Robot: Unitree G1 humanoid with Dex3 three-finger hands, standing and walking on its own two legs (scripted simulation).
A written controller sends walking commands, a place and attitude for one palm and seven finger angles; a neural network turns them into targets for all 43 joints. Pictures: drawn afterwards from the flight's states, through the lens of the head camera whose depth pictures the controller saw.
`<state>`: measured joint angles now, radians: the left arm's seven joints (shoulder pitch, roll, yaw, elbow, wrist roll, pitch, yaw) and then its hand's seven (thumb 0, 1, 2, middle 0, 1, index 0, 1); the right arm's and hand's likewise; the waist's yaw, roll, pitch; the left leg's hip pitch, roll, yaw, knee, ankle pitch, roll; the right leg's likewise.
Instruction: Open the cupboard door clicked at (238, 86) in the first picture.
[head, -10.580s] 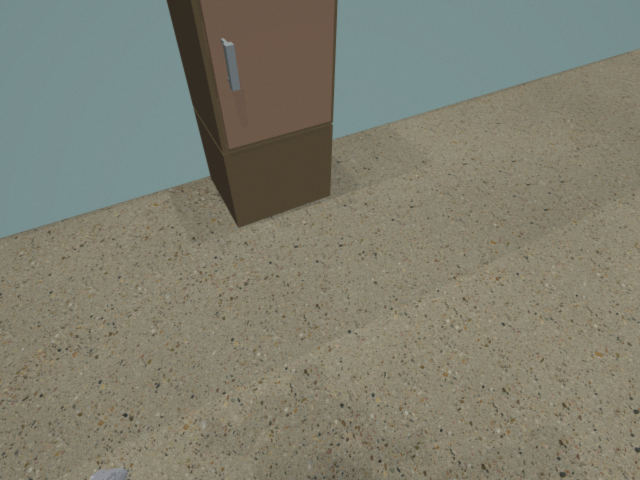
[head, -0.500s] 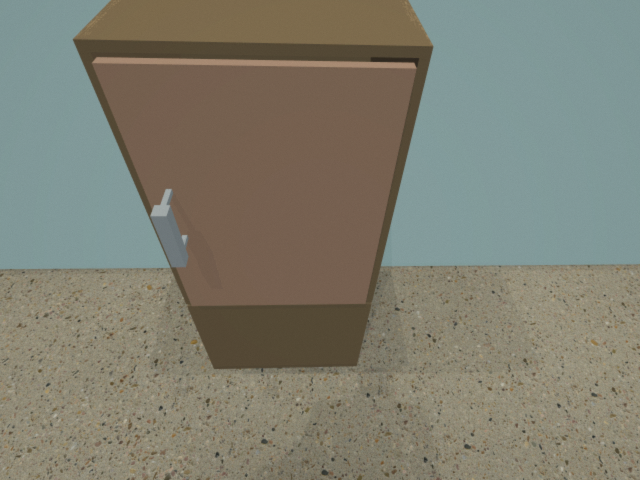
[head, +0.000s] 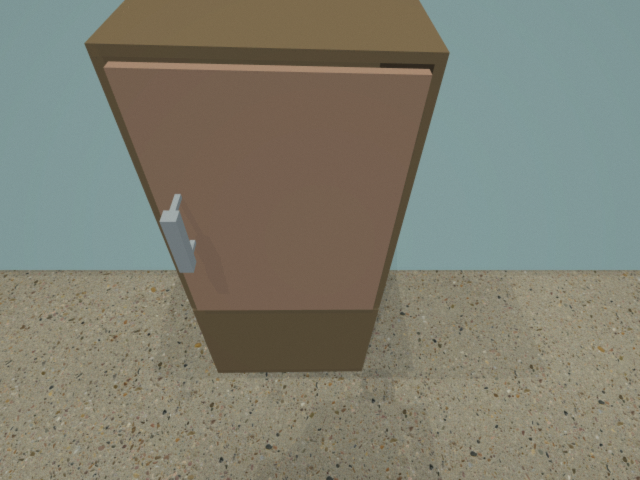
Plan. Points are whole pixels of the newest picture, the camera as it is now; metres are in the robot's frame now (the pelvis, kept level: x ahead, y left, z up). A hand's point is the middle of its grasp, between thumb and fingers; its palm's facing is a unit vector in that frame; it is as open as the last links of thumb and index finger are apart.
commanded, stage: come to a stop and stand still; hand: left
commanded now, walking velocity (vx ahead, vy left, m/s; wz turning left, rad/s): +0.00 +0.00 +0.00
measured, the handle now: (182, 233) +0.51 +0.28 -0.04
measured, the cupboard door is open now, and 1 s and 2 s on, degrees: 0 0 0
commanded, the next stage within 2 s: look again from close up in 0.78 s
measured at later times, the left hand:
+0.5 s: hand out of the picture +0.02 +0.19 -0.17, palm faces +0.00 -0.98 -0.21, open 7.4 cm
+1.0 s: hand out of the picture +0.02 +0.18 -0.18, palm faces +0.00 -0.98 -0.20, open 7.4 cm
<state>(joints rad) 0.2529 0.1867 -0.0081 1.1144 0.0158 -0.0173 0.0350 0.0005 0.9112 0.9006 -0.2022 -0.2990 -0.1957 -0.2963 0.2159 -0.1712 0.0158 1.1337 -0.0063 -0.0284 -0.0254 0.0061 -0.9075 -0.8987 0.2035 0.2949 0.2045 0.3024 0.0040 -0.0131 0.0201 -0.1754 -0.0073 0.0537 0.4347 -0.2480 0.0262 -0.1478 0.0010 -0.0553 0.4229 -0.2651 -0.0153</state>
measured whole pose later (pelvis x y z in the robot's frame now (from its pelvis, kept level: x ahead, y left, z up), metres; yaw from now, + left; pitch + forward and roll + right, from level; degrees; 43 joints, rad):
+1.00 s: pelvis +0.01 +0.00 +0.00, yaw -1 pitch -1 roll +1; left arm 0.25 0.17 -0.01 1.12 0.01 -0.01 0.03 0.00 0.91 0.90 -0.20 -0.30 -0.20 -0.30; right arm 0.22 -0.17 0.01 1.14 -0.01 -0.03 -0.03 0.01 -0.91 -0.90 0.20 0.29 0.20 0.30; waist 0.01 -0.01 0.05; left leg -0.14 -0.02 0.07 0.41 -0.25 0.03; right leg -0.14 -0.01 -0.04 0.44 -0.28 -0.01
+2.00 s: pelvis -0.04 +0.04 -0.01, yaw +6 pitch -1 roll +0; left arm 0.26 0.24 0.06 1.03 0.03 0.05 0.03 0.00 0.91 0.90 -0.20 -0.30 -0.19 -0.30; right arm 0.22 -0.14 -0.02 1.01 -0.03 0.00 -0.02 0.00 -0.92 -0.90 0.20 0.29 0.20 0.30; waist 0.01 -0.06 0.05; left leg -0.30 0.00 0.04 0.57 -0.26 0.01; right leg -0.39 -0.04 -0.02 0.95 -0.47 0.00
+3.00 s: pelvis +0.00 +0.00 +0.00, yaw +4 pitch +0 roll +0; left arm 0.30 0.16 -0.01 1.09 0.01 -0.02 0.04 0.00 0.91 0.90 -0.20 -0.30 -0.20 -0.30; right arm 0.22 -0.16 0.01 1.12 -0.01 -0.02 -0.03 0.01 -0.91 -0.90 0.20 0.29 0.20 0.30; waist 0.00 -0.02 0.01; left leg -0.16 0.03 0.09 0.47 -0.30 0.00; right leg -0.11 0.05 -0.05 0.45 -0.33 -0.07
